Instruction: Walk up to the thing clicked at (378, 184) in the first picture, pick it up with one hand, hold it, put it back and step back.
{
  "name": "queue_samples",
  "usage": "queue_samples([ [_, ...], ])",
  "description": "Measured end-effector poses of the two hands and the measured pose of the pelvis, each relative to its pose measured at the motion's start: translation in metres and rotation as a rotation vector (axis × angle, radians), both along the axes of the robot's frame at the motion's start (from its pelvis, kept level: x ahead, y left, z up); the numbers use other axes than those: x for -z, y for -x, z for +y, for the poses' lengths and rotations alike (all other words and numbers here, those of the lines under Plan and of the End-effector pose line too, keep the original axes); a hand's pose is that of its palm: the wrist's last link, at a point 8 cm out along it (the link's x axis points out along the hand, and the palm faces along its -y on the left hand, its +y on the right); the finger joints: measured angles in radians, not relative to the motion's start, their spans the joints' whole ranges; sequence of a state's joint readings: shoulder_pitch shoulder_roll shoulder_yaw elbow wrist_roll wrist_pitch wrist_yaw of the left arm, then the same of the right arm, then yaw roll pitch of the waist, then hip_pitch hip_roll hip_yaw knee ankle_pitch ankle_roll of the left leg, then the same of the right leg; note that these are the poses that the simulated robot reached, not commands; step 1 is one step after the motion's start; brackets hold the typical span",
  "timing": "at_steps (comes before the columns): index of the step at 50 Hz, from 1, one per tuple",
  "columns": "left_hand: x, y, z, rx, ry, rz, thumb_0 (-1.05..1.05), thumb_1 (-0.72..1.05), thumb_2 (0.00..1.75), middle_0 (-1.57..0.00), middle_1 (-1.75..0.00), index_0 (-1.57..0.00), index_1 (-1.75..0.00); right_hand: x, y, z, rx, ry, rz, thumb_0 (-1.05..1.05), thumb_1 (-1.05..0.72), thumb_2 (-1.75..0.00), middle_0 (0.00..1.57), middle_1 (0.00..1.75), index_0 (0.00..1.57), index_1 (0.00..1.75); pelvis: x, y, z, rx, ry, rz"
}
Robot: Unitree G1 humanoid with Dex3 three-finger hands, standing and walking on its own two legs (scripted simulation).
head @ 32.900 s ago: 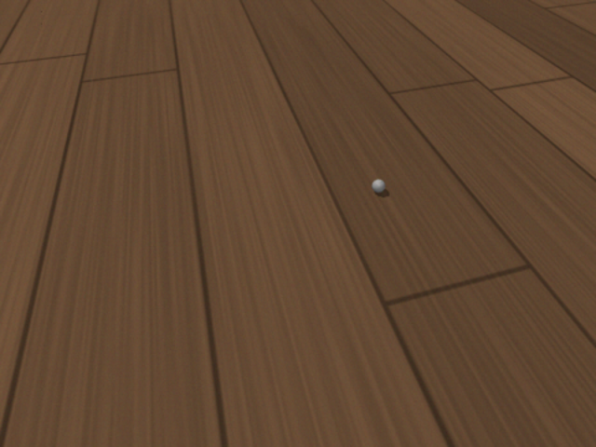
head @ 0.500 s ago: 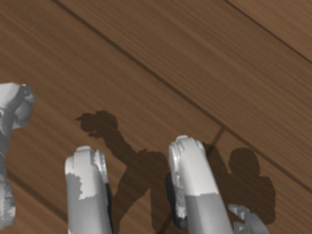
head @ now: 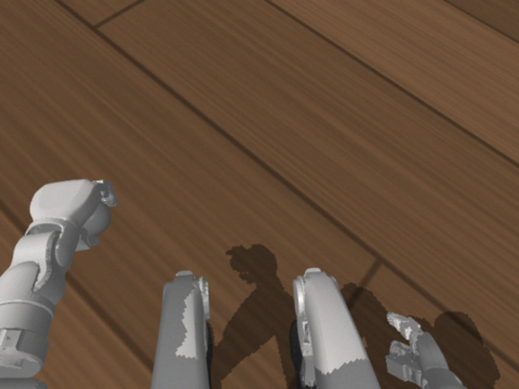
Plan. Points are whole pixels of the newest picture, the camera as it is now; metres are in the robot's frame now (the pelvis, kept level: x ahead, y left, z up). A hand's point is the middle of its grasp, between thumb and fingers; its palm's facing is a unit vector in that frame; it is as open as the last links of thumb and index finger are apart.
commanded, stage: lift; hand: left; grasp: from above
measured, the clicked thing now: (90, 217) +0.40 +0.29 -0.10
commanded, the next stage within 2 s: hold in 0.86 s
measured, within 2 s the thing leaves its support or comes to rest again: neither
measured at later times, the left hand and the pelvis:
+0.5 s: hand (49, 201) +0.35 +0.25 +0.09, palm faces -0.43 -0.10 -0.89, open 8.4 cm; pelvis +0.04 -0.01 +0.16, yaw +2 degrees
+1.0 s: hand (33, 150) +0.37 +0.23 +0.16, palm faces -0.42 -0.09 -0.90, open 8.4 cm; pelvis +0.07 +0.00 +0.22, yaw +2 degrees
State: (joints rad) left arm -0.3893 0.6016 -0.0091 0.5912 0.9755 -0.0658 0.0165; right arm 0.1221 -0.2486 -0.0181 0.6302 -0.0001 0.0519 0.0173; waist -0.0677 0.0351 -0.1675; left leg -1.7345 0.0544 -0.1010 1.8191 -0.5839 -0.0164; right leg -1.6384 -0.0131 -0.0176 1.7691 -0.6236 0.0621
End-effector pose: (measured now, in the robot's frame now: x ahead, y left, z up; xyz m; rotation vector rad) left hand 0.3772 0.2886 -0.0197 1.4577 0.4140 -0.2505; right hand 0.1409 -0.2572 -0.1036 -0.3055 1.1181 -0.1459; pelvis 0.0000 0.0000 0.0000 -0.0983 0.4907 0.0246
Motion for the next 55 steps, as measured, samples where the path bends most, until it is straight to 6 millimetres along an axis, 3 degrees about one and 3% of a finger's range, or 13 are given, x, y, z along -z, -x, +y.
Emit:
queue_samples([
  [9, -0.085, 0.017, -0.011, -0.02, -0.001, 0.002, 0.01, 0.2, 0.49, -0.7, -0.63, -0.75, -0.59, -0.068, -0.011, 0.005, 0.028, -0.025, -0.067, 0.01, -0.92, -0.9, 0.2, 0.3, 0.2, 0.3, -0.069, -0.01, -0.001, -0.007, -0.03, -0.092],
  [17, -0.132, 0.026, -0.02, -0.023, 0.006, 0.046, 0.01, 0.22, 0.46, -0.69, -0.65, -0.74, -0.6, -0.119, -0.012, 0.001, 0.053, -0.026, -0.106, 0.01, -0.92, -0.91, 0.2, 0.3, 0.2, 0.3, -0.12, -0.023, -0.004, -0.01, -0.049, -0.159],
  [24, -0.161, 0.027, -0.034, -0.005, 0.001, 0.034, 0.01, 0.24, 0.42, -0.68, -0.66, -0.75, -0.6, -0.151, -0.013, -0.004, 0.07, -0.024, -0.107, 0.01, -0.92, -0.91, 0.2, 0.3, 0.2, 0.3, -0.154, -0.037, -0.006, -0.012, -0.061, -0.207],
  [36, -0.208, 0.004, -0.046, -0.048, -0.024, 0.009, 0.01, 0.23, 0.44, -0.68, -0.67, -0.74, -0.61, -0.192, -0.015, -0.009, 0.101, -0.041, -0.107, 0.01, -0.92, -0.91, 0.2, 0.3, 0.2, 0.3, -0.197, -0.053, -0.007, -0.005, -0.081, -0.285],
  [55, -0.247, -0.005, -0.051, -0.028, -0.033, 0.012, 0.01, 0.21, 0.46, -0.7, -0.67, -0.76, -0.61, -0.225, -0.039, 0.0, 0.102, -0.064, -0.136, 0.01, -0.92, -0.9, 0.2, 0.3, 0.2, 0.3, -0.23, -0.072, -0.001, 0.003, -0.094, -0.358],
])
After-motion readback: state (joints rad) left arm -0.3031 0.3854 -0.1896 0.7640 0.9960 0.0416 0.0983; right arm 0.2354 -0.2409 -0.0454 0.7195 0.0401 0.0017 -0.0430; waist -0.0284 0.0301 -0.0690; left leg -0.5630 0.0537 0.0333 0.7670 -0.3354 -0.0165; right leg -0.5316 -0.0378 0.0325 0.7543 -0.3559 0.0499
